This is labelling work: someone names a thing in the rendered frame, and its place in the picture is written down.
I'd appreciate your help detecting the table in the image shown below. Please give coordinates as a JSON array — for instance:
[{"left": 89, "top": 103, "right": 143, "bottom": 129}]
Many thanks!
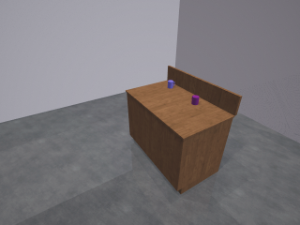
[{"left": 126, "top": 66, "right": 242, "bottom": 194}]

